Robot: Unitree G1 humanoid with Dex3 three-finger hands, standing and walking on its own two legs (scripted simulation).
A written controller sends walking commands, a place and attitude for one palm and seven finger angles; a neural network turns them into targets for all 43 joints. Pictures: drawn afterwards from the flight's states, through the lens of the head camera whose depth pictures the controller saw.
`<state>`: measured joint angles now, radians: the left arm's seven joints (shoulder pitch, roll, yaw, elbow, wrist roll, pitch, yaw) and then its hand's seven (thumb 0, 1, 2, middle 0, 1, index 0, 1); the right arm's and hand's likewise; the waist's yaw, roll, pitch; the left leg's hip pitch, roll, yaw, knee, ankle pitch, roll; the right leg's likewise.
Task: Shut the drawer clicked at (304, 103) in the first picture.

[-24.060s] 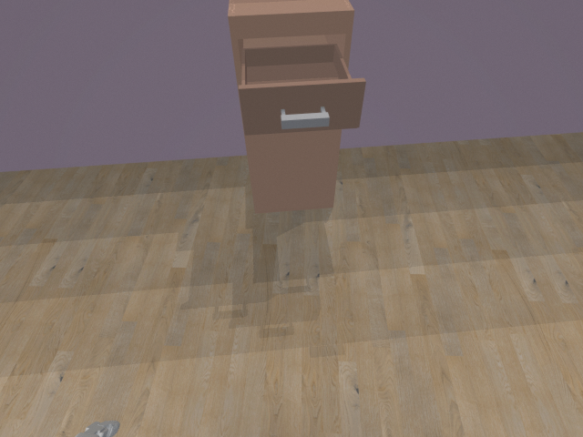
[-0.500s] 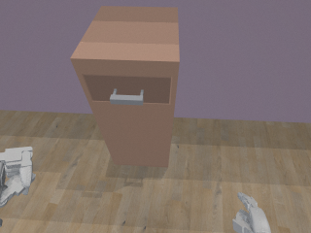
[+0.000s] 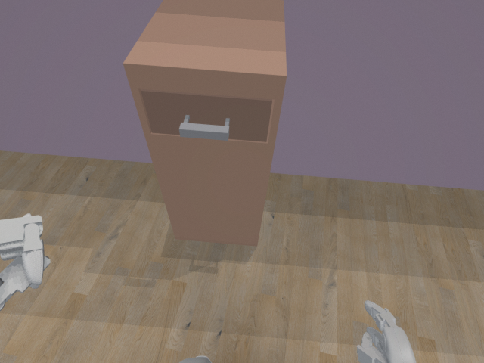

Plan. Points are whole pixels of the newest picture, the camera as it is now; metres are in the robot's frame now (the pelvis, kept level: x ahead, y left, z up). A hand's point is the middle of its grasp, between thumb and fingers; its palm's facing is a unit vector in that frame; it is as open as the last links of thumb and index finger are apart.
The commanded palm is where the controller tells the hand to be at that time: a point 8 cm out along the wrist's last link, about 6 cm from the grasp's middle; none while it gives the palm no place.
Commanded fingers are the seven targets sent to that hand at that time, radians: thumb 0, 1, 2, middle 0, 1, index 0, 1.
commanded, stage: step back with the hand held close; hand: left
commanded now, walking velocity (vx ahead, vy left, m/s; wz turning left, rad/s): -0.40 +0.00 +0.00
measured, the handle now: (206, 125) +0.66 +0.13 -0.04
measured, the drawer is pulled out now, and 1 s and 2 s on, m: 0.00 0.00 0.00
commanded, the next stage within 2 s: stop stepping back and stand still in 0.62 s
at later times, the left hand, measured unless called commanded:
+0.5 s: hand out of the picture +0.13 +0.25 +0.18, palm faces +0.36 -0.79 -0.49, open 3.2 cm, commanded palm +0.06 +0.29 +0.19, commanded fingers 0.00 0.90 0.90 -1.40 -1.60 -1.40 -1.60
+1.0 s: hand out of the picture +0.07 +0.21 +0.17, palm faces +0.27 -0.85 -0.46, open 3.2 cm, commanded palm +0.01 +0.25 +0.19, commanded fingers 0.00 0.90 0.90 -1.40 -1.60 -1.40 -1.60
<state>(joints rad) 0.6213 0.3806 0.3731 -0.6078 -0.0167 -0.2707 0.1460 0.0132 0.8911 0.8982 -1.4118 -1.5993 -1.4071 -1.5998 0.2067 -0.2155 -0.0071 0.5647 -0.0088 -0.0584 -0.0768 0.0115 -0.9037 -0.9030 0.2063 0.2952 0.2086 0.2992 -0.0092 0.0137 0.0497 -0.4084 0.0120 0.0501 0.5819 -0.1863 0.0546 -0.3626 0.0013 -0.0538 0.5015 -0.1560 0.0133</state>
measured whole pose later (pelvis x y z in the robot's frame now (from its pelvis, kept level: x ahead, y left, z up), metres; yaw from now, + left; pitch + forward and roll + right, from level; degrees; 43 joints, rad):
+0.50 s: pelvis -0.06 +0.00 +0.00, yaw +3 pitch +2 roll -4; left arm 0.59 0.43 0.42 -0.59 -0.01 -0.31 0.13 0.01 0.89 0.90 -1.41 -1.60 -1.41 -1.60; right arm 0.18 -0.18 -0.04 0.60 -0.02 -0.08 -0.07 0.01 -0.91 -0.90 0.20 0.29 0.21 0.30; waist -0.03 0.01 0.03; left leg -0.46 0.01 -0.03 0.53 -0.11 0.07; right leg -0.44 0.12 0.06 0.90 -0.36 0.02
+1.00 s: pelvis -0.14 -0.02 +0.00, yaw -4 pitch +0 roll -1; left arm 0.67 0.42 0.39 -0.54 -0.06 -0.24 0.13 0.01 0.89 0.90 -1.41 -1.60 -1.41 -1.60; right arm 0.29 -0.24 -0.02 0.65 0.00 -0.08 -0.09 0.01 -0.91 -0.90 0.20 0.29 0.21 0.30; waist -0.05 -0.01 -0.05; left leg -0.39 -0.01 0.02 0.49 -0.11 0.03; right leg -0.10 0.00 0.01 0.47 -0.38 0.01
